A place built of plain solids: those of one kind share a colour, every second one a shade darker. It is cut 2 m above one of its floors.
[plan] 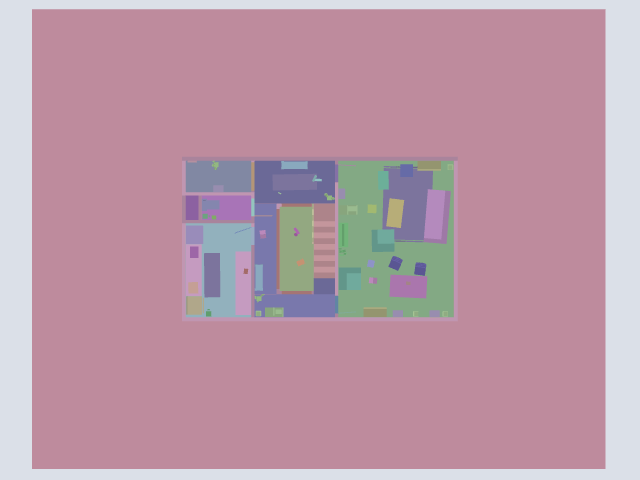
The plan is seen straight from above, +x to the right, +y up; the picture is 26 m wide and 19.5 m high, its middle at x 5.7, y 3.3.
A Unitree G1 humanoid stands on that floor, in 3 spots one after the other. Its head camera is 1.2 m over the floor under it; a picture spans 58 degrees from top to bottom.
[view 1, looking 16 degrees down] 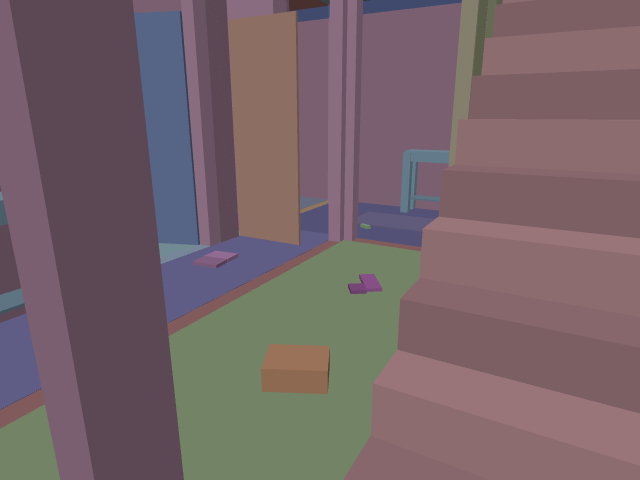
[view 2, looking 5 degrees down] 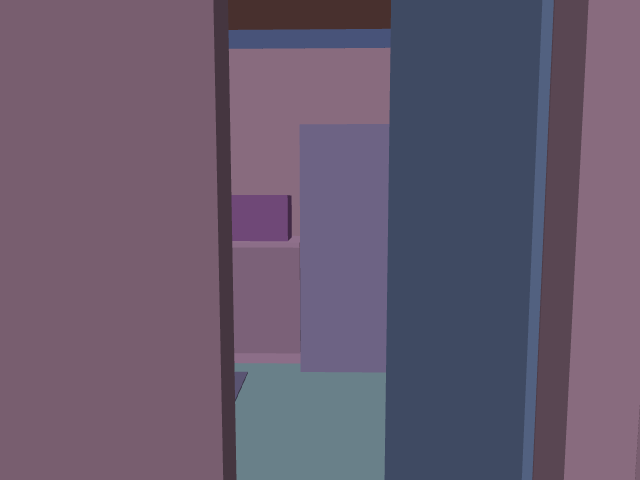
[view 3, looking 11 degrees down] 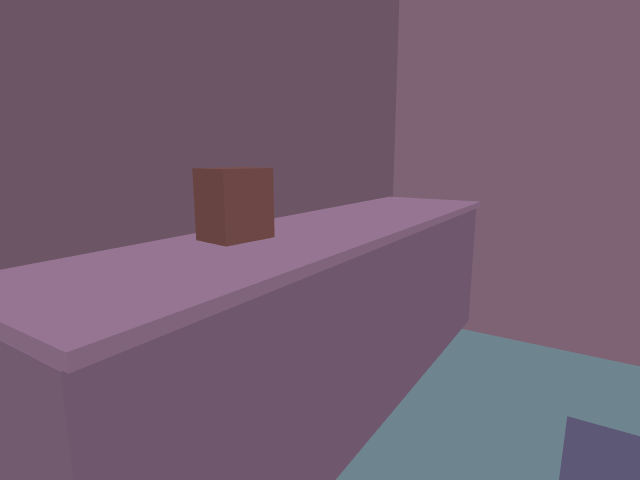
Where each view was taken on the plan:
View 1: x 5.88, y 0.87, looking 119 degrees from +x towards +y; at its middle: floor_hall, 4.36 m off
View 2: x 3.92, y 3.33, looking -179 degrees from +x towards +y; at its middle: fridge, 2.98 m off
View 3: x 1.62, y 3.12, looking -57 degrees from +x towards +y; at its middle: counter_run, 1.50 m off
